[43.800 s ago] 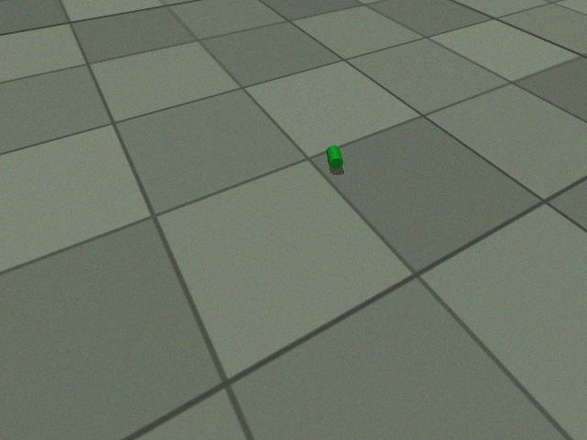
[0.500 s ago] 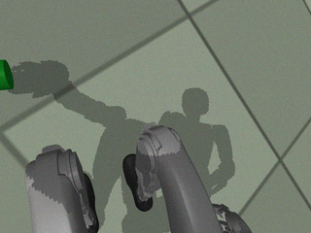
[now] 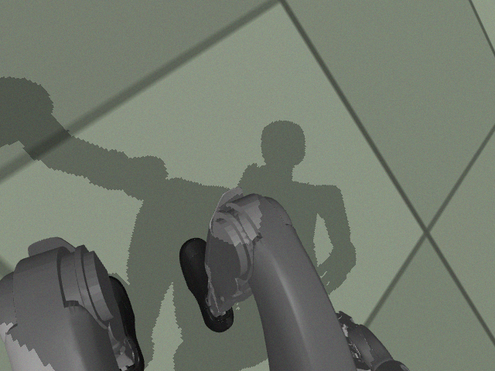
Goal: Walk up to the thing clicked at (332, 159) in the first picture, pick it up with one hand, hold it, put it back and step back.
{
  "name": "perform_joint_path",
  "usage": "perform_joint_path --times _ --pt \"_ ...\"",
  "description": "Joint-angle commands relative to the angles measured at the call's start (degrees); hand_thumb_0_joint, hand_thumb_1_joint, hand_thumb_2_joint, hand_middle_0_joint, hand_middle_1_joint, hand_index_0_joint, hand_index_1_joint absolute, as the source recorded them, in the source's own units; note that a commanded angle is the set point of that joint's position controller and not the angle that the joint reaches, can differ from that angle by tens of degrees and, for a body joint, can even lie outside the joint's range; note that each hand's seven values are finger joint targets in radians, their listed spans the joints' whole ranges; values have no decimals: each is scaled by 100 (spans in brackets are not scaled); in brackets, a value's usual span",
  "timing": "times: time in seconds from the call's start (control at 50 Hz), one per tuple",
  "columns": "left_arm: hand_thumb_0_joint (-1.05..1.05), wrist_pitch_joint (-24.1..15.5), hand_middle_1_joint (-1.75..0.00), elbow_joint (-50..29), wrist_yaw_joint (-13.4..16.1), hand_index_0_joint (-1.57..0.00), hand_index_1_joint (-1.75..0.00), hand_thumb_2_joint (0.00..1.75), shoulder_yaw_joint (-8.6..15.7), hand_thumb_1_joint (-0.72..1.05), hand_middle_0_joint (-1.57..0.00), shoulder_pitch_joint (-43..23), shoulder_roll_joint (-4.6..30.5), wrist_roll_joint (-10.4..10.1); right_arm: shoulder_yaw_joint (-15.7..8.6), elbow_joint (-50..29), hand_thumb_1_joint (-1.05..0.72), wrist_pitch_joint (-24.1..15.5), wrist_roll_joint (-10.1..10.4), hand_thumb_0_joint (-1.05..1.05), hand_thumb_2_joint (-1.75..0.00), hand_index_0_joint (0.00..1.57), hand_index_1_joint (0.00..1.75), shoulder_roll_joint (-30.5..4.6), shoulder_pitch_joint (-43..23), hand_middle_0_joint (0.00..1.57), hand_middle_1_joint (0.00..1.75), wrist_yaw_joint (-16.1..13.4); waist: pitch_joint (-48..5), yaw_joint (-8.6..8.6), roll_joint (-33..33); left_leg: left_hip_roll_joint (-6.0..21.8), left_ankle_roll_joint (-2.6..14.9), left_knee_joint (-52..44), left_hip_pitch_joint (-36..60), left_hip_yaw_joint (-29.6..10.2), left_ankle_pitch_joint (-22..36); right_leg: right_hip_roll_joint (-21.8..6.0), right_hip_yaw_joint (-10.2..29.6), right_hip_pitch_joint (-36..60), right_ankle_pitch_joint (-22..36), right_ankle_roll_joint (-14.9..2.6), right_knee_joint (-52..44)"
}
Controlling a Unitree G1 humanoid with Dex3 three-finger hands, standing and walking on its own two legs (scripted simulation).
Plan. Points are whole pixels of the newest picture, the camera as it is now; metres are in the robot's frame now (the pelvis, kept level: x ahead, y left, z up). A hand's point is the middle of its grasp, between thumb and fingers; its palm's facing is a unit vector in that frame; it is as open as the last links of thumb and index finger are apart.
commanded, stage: rest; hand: left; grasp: from above
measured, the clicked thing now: out of the picture +0.49 +0.32 -0.25
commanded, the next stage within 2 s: open in 1.14 s
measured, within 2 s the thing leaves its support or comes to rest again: rests again in 1.40 s
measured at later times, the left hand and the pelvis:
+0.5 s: hand out of the picture +0.48 +0.33 -0.24, palm faces -0.47 -0.12 -0.88, open 9.6 cm; pelvis +0.00 +0.00 +0.00, yaw -3 degrees
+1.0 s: hand out of the picture +0.49 +0.32 -0.26, palm faces -0.47 -0.12 -0.87, open 9.6 cm; pelvis +0.00 +0.00 +0.00, yaw -3 degrees
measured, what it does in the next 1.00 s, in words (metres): stands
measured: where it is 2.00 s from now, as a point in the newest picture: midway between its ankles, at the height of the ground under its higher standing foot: (169, 322)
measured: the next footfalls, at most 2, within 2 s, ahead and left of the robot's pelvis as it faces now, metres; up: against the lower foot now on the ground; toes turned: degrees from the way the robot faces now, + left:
none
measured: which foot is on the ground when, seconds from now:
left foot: down 0.00-1.00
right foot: down 0.00-1.00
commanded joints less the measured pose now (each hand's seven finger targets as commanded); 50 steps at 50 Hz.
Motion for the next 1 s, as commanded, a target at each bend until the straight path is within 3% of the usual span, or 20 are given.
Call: perform_joint_path --times 0.0,0.04,0.08,0.1,0.14,0.2,0.22,0.3,0.32,0.4,0.42,0.48,0.54,0.64,0.74,0.78,0.84,0.94,0.98 --pt "0 -5 -49 -848 251 -112 -45 49 258 79 -109 -1650 1718 -58 -495 95 -90 -8 -23 0 -90 20 30 -1773 1417 20 30 -105 -4255 -125 2813 -13 -349 -1265 3186 -222 1573 299 334 2450 1414 79 -1187" --pt "0 -31 -49 -941 268 -114 -46 52 266 83 -111 -1650 1665 -44 -505 41 -90 -27 -40 0 -90 20 30 -1845 1378 20 30 -104 -4162 -177 2946 4 -401 -1244 3362 -300 1769 287 288 2270 1479 36 -1137" --pt "0 -60 -52 -930 299 -114 -49 54 426 83 -111 -1573 1886 -11 -454 77 -90 -16 -67 0 -90 20 30 -1855 1421 20 30 -88 -4143 -195 3061 21 -415 -1226 3488 -347 1894 287 267 2246 1526 36 -1111" --pt "0 -83 -50 -1003 316 -114 -47 54 384 82 -112 -1559 1852 -43 -481 49 -90 -12 -71 0 -90 20 30 -1892 1351 20 30 -99 -4227 -135 3063 36 -417 -1206 3580 -357 1942 312 246 2278 1553 27 -1121" --pt "0 -124 -51 -1137 321 -115 -48 55 405 83 -112 -1627 1923 -11 -405 83 -90 -12 -98 0 -90 20 30 -1825 1386 20 30 -70 -4236 -216 3167 48 -398 -1144 3594 -325 2097 322 278 2406 1696 54 -1120" --pt "0 -138 -53 -939 359 -116 -49 55 400 85 -112 -1537 1920 -22 -401 65 -90 -24 -136 0 -90 20 30 -1905 1395 20 30 -64 -4040 -295 2997 47 -373 -1104 3332 -297 1991 338 253 2524 1696 77 -1158" --pt "0 -134 -52 -839 384 -116 -49 56 401 85 -113 -1461 1968 3 -329 76 -90 -20 -129 0 -90 20 30 -1809 1357 20 30 -57 -4022 -230 3000 53 -360 -1133 3264 -303 1851 374 240 2540 1607 73 -1142" --pt "0 -175 -54 -759 409 -115 -51 57 280 84 -112 -1559 1867 54 -297 88 -90 -79 -168 0 -90 20 30 -1881 1339 20 30 -49 -3723 -357 3104 95 -421 -1187 3443 -470 1730 342 150 2130 1410 66 -1097" --pt "0 -189 -53 -844 434 -115 -50 56 265 84 -113 -1601 1952 57 -277 98 -90 -77 -156 0 -90 20 30 -1866 1272 20 30 -42 -3931 -272 3192 108 -425 -1212 3537 -478 1734 370 145 2178 1416 62 -1073" --pt "0 -166 -54 -576 495 -115 -51 58 17 84 -112 -1599 1680 31 -290 7 -90 -147 -156 0 -90 20 30 -1961 1157 20 30 -25 -3582 -402 3098 114 -424 -1240 3330 -532 1503 364 112 2025 1304 74 -1056" --pt "0 -152 -55 -622 518 -115 -52 60 136 85 -113 -1625 1852 49 -212 90 -90 -161 -163 0 -90 20 30 -1889 1236 20 30 -19 -3646 -403 3065 131 -422 -1237 3420 -564 1605 371 85 2042 1376 99 -1050" --pt "0 -169 -54 -565 584 -114 -51 55 144 84 -111 -1654 1973 105 -215 52 -90 -182 -155 0 -90 20 30 -1984 1163 20 30 -25 -3674 -386 3221 149 -495 -1308 3571 -685 1658 347 36 1879 1307 72 -966" --pt "0 -121 -53 -501 630 -116 -50 57 73 85 -113 -1639 1868 117 -142 49 -90 -228 -170 0 -90 20 30 -1941 1158 20 30 13 -3624 -450 3273 174 -489 -1300 3679 -693 1786 352 38 1875 1424 110 -938" --pt "0 -37 -52 -330 688 -115 -49 55 67 83 -113 -1719 1916 130 -109 -3 -90 -303 -154 0 -90 20 30 -1967 1115 20 30 34 -3397 -495 3229 167 -471 -1311 3415 -667 1499 349 67 1811 1296 104 -955" --pt "0 15 -51 -365 661 -114 -48 54 105 81 -112 -1657 1968 42 -25 0 -90 -350 -172 0 -90 20 30 -2016 1149 20 30 51 -3539 -562 3180 192 -464 -1185 3539 -653 1870 326 95 2009 1546 129 -1017" --pt "0 27 -49 -278 640 -113 -46 50 82 80 -110 -1645 2048 -12 -60 -27 -91 -350 -153 0 -90 20 30 -2062 1123 20 30 38 -3529 -497 3106 165 -424 -1194 3294 -578 1640 372 104 2200 1486 124 -1062" --pt "0 27 -48 -322 594 -115 -45 49 136 82 -112 -1618 2162 -51 70 -54 -90 -350 -156 0 -90 20 30 -1991 1147 20 30 31 -3472 -530 2969 152 -378 -1195 3064 -540 1441 370 136 2382 1428 129 -1091" --pt "0 -25 -44 -429 550 -114 -42 48 151 81 -112 -1564 2334 -92 132 -70 -90 -325 -169 0 -90 20 30 -2022 1099 20 30 -10 -3743 -502 3068 184 -375 -1080 3261 -512 1787 401 124 2632 1669 137 -1127" --pt "0 -51 -47 -395 551 -115 -44 49 157 82 -112 -1547 2329 -103 128 -58 -90 -315 -178 0 -90 20 30 -2062 1120 20 30 -28 -3581 -542 3110 198 -409 -1090 3293 -562 1788 383 91 2491 1595 119 -1132"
